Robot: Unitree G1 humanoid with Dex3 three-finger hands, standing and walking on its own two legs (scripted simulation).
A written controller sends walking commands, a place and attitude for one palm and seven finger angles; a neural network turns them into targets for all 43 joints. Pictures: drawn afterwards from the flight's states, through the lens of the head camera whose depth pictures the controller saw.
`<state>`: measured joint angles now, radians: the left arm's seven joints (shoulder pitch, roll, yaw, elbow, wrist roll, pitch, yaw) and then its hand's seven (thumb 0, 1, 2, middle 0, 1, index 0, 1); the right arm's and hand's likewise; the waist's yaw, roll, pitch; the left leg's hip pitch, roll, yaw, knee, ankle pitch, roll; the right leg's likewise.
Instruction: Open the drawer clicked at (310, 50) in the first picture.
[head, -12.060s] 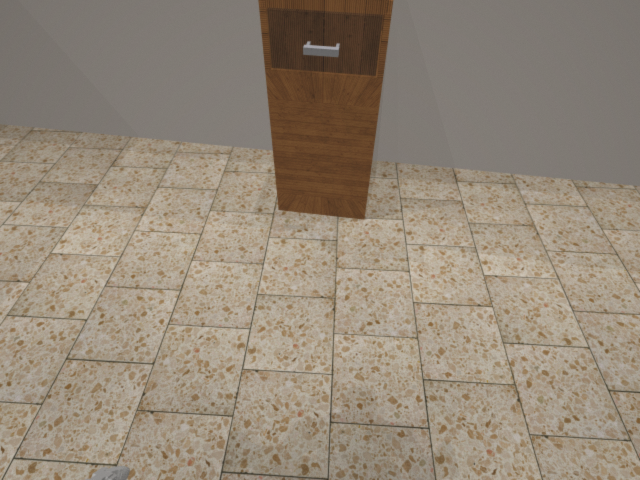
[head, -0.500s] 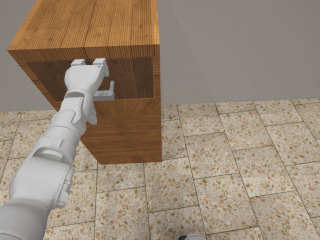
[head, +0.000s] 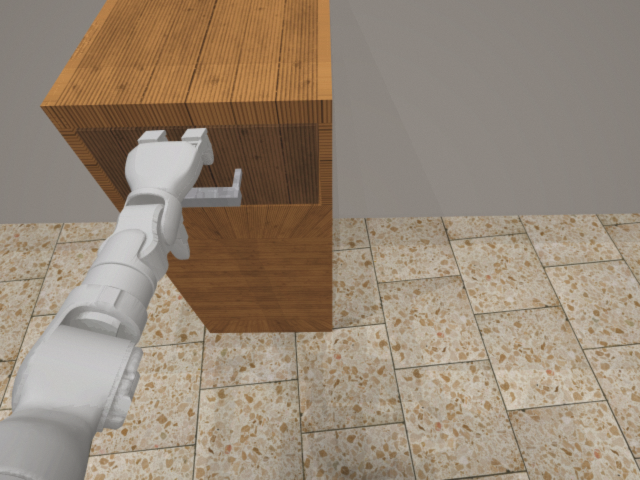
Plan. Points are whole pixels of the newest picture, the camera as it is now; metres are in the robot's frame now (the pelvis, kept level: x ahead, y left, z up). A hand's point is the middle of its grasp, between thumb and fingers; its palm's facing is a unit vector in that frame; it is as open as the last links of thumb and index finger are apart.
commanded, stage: move the hooked fingers above the handle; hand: left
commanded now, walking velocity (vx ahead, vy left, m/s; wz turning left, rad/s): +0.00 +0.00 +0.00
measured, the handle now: (207, 186) +0.55 +0.18 +0.00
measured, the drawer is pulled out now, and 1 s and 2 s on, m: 0.00 0.00 0.00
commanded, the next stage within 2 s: none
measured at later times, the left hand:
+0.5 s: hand (188, 198) +0.48 +0.18 +0.05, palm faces -0.08 -0.02 -1.00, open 13.8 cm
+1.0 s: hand (189, 196) +0.48 +0.17 +0.06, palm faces -0.01 -0.02 -1.00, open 13.8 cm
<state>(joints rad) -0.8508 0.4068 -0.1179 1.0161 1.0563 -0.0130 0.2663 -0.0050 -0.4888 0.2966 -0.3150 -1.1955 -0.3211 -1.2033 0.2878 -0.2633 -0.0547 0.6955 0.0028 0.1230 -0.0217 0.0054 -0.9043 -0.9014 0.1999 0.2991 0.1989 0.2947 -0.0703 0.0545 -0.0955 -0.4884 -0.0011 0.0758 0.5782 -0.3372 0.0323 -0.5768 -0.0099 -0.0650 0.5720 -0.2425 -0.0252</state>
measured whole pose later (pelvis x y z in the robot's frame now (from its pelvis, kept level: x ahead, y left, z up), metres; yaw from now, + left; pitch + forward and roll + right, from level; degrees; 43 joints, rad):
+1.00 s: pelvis +0.00 +0.00 +0.00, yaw +0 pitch +14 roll +0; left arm -0.85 0.40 -0.11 1.02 1.08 -0.07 0.28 0.00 -0.49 0.30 -0.32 -1.20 -0.32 -1.20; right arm 0.30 -0.26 -0.05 0.70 0.00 0.11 -0.03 0.01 -0.90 -0.90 0.20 0.30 0.20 0.29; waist -0.08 0.05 -0.10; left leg -0.51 -0.01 0.08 0.60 -0.34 0.04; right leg -0.60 -0.01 -0.06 0.59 -0.25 -0.02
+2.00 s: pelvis +0.00 +0.00 +0.00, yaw +0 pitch +15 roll +0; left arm -0.86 0.41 -0.12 1.03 1.05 -0.01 0.24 -0.01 -0.49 0.30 -0.31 -1.20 -0.32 -1.20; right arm 0.31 -0.26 -0.05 0.70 0.00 0.11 -0.03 0.00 -0.90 -0.90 0.20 0.30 0.20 0.29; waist -0.08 0.06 -0.10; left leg -0.50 0.00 0.08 0.59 -0.34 0.03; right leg -0.59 -0.01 -0.06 0.58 -0.25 -0.03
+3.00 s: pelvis +0.00 +0.01 +0.00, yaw -1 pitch +15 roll +0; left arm -0.84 0.41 -0.07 1.03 1.09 -0.05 0.31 0.00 -0.49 0.30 -0.31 -1.20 -0.32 -1.20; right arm 0.32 -0.26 -0.05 0.71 -0.01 0.10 -0.02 0.01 -0.90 -0.90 0.20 0.30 0.20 0.29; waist -0.09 0.05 -0.11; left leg -0.52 0.00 0.09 0.61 -0.35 0.04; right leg -0.62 -0.01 -0.04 0.60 -0.25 -0.02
